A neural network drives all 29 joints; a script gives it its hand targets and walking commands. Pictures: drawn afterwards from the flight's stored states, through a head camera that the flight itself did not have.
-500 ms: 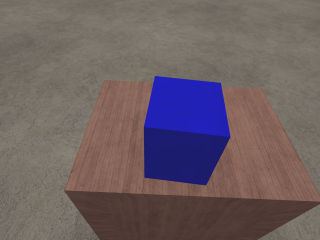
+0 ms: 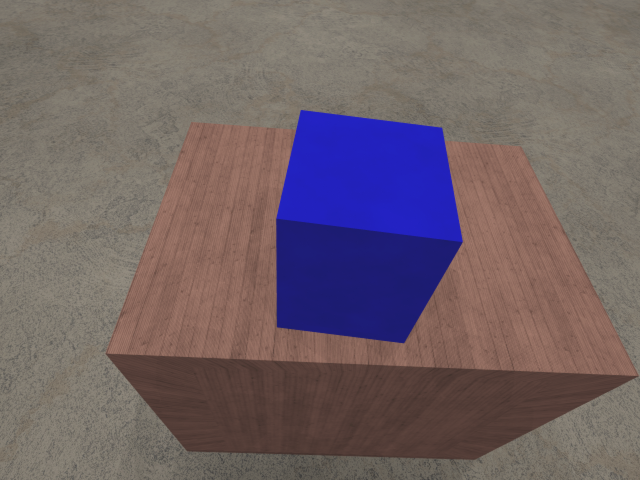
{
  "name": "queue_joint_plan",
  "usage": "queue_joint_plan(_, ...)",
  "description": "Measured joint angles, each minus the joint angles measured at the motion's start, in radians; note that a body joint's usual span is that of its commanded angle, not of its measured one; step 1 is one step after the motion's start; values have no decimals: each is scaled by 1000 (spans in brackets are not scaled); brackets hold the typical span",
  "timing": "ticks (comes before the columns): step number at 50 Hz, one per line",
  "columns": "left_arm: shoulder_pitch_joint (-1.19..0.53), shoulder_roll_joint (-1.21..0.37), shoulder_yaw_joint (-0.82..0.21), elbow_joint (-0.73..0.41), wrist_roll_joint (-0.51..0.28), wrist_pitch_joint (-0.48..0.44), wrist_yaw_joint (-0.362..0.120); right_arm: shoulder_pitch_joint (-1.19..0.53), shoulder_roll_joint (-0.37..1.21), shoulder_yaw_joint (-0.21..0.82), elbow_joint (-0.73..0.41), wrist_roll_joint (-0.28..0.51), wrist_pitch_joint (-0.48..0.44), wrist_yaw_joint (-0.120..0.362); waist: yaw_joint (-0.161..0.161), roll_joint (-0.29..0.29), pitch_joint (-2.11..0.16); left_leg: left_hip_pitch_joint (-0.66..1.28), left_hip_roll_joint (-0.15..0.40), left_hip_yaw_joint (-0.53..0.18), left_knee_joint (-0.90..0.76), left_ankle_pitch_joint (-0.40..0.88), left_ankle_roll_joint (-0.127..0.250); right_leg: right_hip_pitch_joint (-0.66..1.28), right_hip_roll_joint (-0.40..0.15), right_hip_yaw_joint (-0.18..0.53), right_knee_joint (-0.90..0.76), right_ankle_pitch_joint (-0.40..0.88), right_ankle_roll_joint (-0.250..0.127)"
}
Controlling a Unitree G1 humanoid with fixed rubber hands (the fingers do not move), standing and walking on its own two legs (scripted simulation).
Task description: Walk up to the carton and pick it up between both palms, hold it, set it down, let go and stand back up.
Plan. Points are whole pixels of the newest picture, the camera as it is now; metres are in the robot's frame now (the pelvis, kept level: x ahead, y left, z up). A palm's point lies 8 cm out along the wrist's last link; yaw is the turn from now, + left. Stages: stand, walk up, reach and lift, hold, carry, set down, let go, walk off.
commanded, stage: reach and lift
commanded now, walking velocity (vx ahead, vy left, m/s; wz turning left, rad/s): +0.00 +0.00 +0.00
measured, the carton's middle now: (355, 232) +0.47 -0.05 +0.03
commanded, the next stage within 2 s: none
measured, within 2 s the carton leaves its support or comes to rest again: neither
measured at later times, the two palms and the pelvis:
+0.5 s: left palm out of the picture +0.13 +0.21 -0.09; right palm out of the picture +0.11 -0.24 -0.09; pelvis -0.03 -0.02 +0.01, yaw -4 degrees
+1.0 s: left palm out of the picture +0.15 +0.22 -0.06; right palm out of the picture +0.13 -0.21 -0.04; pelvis +0.00 +0.01 +0.03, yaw -5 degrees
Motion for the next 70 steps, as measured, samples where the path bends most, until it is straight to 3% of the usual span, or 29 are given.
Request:
queue_joint_plan(2,-85,18,37,-126,18,127,9,-83,-14,20,-65,29,44,32,8,-15,-8,-68,4,14,66,-21,-2,-79,0,14,74,5,-8)
queue_joint_plan(5,-187,4,82,-304,55,243,1,-204,-58,91,-95,122,65,48,3,1,7,-88,20,10,110,-35,-10,-93,16,11,109,-25,-13)
queue_joint_plan(7,-209,-25,112,-396,80,280,-26,-248,-75,142,-120,182,67,34,-5,19,38,-29,39,11,75,-20,-15,-32,35,13,57,4,1)
queue_joint_plan(9,-183,-64,137,-466,110,298,-53,-242,-84,185,-159,230,67,13,-17,25,56,61,51,21,-14,15,-16,53,50,21,-34,40,-11)
queue_joint_plan(12,-109,-116,143,-505,135,306,-74,-169,-99,219,-227,246,80,-20,-25,24,53,174,49,38,-158,81,-20,150,51,34,-154,93,-23)
queue_joint_plan(18,-53,-131,137,-368,130,233,-71,-26,-75,116,-301,145,81,-29,19,14,90,191,54,59,-215,108,0,145,57,50,-181,120,-30)
queue_joint_plan(23,-52,-88,122,-366,67,115,-28,46,-6,54,-395,100,29,-17,48,2,100,81,64,61,-156,103,-5,29,64,53,-115,107,-37)
queue_joint_plan(29,-85,-47,103,-406,-2,6,-15,36,51,78,-426,108,-59,-53,25,10,68,66,63,61,-170,114,-30,13,63,53,-126,114,-35)
queue_joint_plan(35,-32,-80,86,-406,3,-63,-36,73,32,114,-377,117,-158,-73,12,36,33,209,54,76,-285,142,-18,159,57,66,-252,150,-19)
queue_joint_plan(42,39,-115,61,-345,5,-101,-23,133,-2,69,-376,90,-163,-49,29,30,45,297,40,86,-341,152,0,251,45,74,-321,169,-3)
queue_joint_plan(49,79,-111,33,-374,2,-230,28,145,4,38,-386,114,-236,-7,52,6,35,279,37,96,-348,155,8,240,43,84,-350,188,5)
queue_joint_plan(58,80,-135,-6,-409,0,-311,55,120,5,27,-337,128,-295,18,33,44,-6,331,25,101,-376,150,20,303,32,87,-401,196,16)
queue_joint_plan(70,65,-158,-25,-390,-25,-380,63,134,-25,19,-427,164,-304,16,37,39,-16,355,31,107,-404,148,14,317,37,94,-413,188,14)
